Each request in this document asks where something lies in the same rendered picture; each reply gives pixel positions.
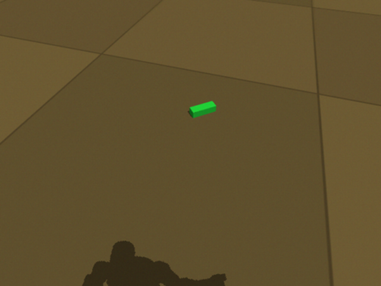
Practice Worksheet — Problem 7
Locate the carton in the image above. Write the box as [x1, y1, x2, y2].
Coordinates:
[189, 101, 216, 118]

